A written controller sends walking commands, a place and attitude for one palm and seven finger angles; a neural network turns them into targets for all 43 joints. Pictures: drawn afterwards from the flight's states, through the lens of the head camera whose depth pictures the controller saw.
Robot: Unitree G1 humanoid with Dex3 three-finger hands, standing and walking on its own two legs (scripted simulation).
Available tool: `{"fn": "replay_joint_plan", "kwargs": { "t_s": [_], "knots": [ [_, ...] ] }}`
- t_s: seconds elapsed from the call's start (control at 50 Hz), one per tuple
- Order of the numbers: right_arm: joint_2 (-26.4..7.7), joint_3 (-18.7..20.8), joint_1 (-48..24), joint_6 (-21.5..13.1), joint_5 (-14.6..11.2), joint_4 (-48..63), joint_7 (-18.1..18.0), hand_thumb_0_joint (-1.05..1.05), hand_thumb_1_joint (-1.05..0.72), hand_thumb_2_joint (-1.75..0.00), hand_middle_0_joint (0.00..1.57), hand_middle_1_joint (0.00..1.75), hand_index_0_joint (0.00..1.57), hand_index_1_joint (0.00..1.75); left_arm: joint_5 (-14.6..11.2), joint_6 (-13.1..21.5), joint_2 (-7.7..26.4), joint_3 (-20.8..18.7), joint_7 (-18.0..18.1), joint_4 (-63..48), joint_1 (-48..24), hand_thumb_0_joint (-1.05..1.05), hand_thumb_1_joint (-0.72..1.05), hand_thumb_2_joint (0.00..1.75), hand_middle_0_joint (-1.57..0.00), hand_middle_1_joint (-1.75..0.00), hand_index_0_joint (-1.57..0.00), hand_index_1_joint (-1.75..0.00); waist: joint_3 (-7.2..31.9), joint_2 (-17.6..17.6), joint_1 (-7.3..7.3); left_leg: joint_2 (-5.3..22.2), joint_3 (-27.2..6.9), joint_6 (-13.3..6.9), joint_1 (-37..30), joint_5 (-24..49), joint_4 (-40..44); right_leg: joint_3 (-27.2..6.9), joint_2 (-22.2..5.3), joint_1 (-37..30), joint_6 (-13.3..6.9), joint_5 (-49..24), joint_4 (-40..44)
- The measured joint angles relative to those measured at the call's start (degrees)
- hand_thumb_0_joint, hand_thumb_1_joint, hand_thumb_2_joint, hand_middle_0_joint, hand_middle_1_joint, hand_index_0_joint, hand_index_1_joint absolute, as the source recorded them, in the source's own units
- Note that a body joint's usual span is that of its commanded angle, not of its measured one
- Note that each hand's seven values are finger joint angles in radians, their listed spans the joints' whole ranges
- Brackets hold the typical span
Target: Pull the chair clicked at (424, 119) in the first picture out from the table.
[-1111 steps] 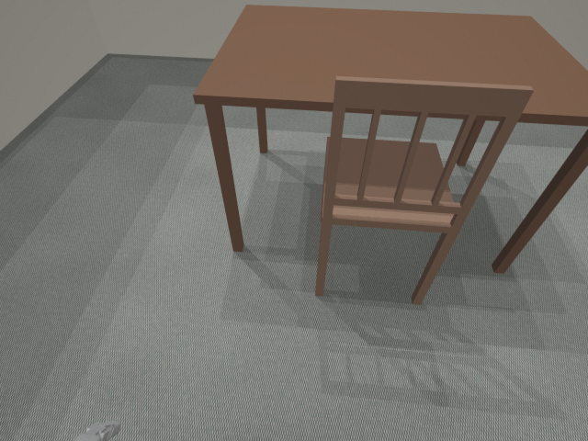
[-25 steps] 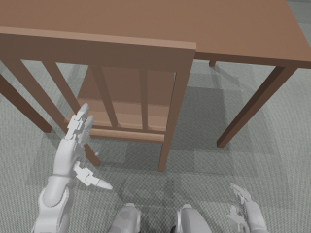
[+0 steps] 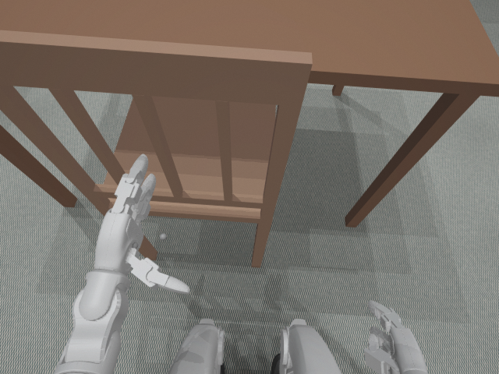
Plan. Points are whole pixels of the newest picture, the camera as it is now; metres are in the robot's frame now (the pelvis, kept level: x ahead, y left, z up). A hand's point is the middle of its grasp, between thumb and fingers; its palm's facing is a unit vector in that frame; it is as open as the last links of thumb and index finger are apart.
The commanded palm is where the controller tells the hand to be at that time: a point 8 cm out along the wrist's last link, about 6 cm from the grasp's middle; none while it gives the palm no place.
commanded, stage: aim the fingers beside a spindle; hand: left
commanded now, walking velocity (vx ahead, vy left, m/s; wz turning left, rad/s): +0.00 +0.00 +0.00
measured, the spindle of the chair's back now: (164, 154) +0.46 +0.16 +0.03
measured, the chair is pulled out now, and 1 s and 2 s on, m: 0.00 0.00 0.00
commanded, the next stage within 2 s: none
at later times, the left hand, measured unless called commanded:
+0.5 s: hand (160, 239) +0.31 +0.14 +0.02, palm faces -0.06 -1.00 -0.03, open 17.0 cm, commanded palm +0.29 +0.19 +0.02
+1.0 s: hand (174, 246) +0.29 +0.12 +0.04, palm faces -0.10 -0.99 -0.03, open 16.9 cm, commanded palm +0.29 +0.19 +0.03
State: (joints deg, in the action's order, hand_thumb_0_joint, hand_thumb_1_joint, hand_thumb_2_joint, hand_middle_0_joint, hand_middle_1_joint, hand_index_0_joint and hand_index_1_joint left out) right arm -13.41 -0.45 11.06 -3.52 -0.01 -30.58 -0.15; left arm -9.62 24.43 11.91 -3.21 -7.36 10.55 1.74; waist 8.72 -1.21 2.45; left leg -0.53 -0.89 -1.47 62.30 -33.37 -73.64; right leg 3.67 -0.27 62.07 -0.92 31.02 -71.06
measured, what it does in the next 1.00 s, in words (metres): stands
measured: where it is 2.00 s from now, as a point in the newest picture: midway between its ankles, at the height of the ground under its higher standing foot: outside the picture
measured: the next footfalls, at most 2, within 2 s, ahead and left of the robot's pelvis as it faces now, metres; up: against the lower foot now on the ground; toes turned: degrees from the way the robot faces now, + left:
none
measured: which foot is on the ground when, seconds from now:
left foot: down 0.00-1.00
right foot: down 0.00-1.00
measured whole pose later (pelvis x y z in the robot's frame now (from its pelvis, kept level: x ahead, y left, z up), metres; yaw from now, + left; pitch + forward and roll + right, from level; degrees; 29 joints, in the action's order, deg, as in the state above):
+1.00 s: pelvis +0.00 +0.00 +0.00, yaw +0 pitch +21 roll -1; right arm -13.4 -0.1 11.6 -3.8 0.0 -30.0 -0.7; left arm -8.8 26.1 10.7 0.6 -5.4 6.2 6.2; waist 8.8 -1.3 2.3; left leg -0.6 -0.8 -1.1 60.9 -32.8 -72.4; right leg 3.5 -0.3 60.9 -1.2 30.7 -70.4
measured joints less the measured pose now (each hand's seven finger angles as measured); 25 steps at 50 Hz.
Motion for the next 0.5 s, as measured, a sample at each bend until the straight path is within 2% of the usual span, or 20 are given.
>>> {"fn": "replay_joint_plan", "kwargs": {
  "t_s": [0.1, 0.18, 0.24, 0.34, 0.4, 0.44, 0.5],
  "knots": [
    [-0.4, -0.3, 0.6, 0.4, -0.3, -0.5, 0.2, 0.01, -0.91, -0.9, 0.21, 0.3, 0.2, 0.3, -0.4, 0.9, 0.1, -0.4, 0.0, 1.1, -0.3, -0.01, -0.5, 0.3, -0.06, -0.08, -0.06, -0.08, 1.1, -0.7, -0.46, -0.2, -0.2, -0.1, -1.0, 0.4, 1.2, 0.1, -0.2, -1.1, 0.1, -0.3, 1.2],
    [-0.7, -0.6, 0.5, 0.6, -0.6, -0.1, 0.2, 0.01, -0.91, -0.9, 0.21, 0.3, 0.21, 0.3, -0.4, -0.9, -0.6, 0.2, -1.2, 6.2, -1.9, -0.01, -0.5, 0.3, -0.06, -0.08, -0.05, -0.08, 1.5, -0.6, -0.32, -0.3, -0.2, -0.1, -0.3, 0.3, 0.7, 0.2, -0.3, -0.5, 0.1, -0.1, 0.6],
    [-0.6, -0.3, 0.1, 0.4, -0.5, 0.5, -0.1, 0.01, -0.91, -0.9, 0.21, 0.3, 0.21, 0.3, -0.2, -1.7, -1.1, 1.1, -1.4, 5.5, -1.0, -0.01, -0.5, 0.3, -0.06, -0.08, -0.05, -0.08, 0.9, -0.2, 0.03, -0.2, -0.1, 0.0, 0.0, 0.1, 0.2, 0.1, -0.2, 0.0, 0.0, 0.0, 0.1],
    [-0.1, 0.3, 0.1, 0.1, 0.0, 0.5, -0.2, 0.01, -0.91, -0.9, 0.21, 0.3, 0.2, 0.3, 0.4, 1.3, -0.6, 1.4, 0.6, -1.4, 1.9, -0.01, -0.5, 0.3, -0.06, -0.08, -0.06, -0.08, 0.3, 0.2, -0.05, 0.0, 0.1, 0.1, -1.1, 0.3, 0.9, -0.1, 0.0, -1.0, 0.0, -0.2, 0.7],
    [-0.3, 0.0, 0.1, 0.3, 0.0, -0.1, 0.1, 0.01, -0.91, -0.9, 0.21, 0.3, 0.2, 0.3, 0.7, 2.8, 0.0, 0.1, 1.3, -0.5, 0.6, -0.01, -0.5, 0.3, -0.07, -0.08, -0.06, -0.08, 1.0, -0.2, -0.4, -0.1, -0.1, 0.1, -1.3, 0.4, 1.1, 0.1, -0.1, -1.3, -0.1, -0.2, 0.9],
    [-0.5, -0.3, 0.0, 0.7, -0.2, -0.2, 0.4, 0.01, -0.91, -0.9, 0.21, 0.3, 0.2, 0.3, 0.4, 2.2, 0.2, -0.7, 0.8, 2.4, -0.9, -0.01, -0.5, 0.3, -0.06, -0.08, -0.06, -0.08, 1.4, -0.4, -0.55, -0.2, -0.2, 0.1, -1.0, 0.4, 0.9, 0.2, -0.2, -1.1, -0.1, -0.2, 0.8],
    [-0.8, -0.5, 0.1, 1.0, -0.8, 0.3, 0.6, 0.01, -0.91, -0.9, 0.21, 0.3, 0.2, 0.3, -0.4, -0.4, -0.2, -0.3, -0.8, 6.4, -1.9, -0.01, -0.5, 0.3, -0.06, -0.08, -0.05, -0.08, 1.4, -0.6, -0.5, -0.3, -0.3, 0.1, -0.4, 0.4, 0.5, 0.3, -0.3, -0.5, -0.1, -0.1, 0.3]
  ]
}}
